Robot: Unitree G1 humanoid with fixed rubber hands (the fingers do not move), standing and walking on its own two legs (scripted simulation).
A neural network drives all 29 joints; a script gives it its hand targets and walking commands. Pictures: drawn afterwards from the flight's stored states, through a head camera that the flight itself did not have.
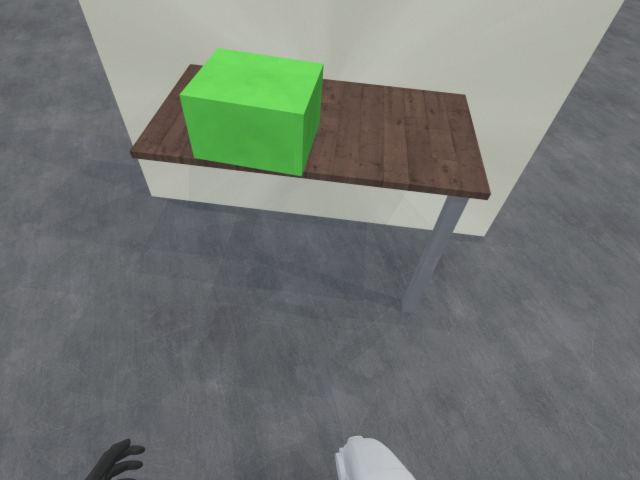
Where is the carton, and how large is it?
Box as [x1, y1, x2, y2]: [180, 48, 323, 175]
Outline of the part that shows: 217,48 180,93 180,99 194,157 301,175 319,122 323,64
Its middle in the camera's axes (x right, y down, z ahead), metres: -0.14 -0.31 +0.94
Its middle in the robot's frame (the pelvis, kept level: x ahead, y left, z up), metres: +0.93 +0.05 -0.06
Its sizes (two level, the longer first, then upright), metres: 0.268 0.229 0.166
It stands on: a table, 0.63 m high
